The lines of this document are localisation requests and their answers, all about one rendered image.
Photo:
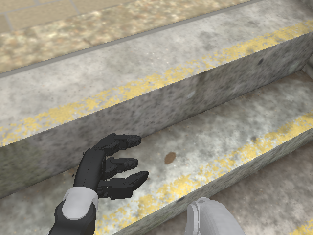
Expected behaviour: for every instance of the robot left forearm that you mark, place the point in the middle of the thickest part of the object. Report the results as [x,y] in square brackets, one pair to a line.
[76,214]

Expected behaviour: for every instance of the left robot hand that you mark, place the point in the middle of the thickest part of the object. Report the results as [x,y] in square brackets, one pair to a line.
[94,168]

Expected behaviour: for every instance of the right robot thigh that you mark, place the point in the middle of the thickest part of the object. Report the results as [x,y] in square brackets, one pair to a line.
[209,217]

